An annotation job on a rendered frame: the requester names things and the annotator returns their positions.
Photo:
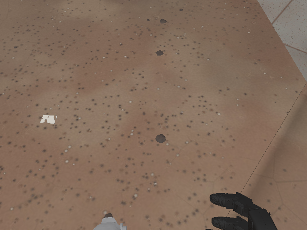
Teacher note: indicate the right robot hand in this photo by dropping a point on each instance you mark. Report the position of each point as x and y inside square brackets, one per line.
[258, 218]

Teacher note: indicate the left robot shin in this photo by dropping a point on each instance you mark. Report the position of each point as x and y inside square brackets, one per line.
[109, 219]

